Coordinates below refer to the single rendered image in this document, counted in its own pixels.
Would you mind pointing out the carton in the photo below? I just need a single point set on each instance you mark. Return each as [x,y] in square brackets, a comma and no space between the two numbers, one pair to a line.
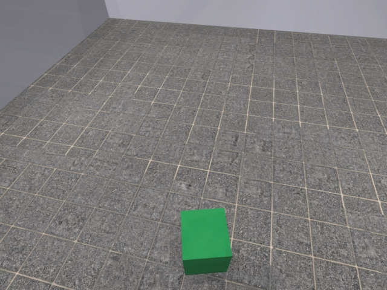
[205,241]

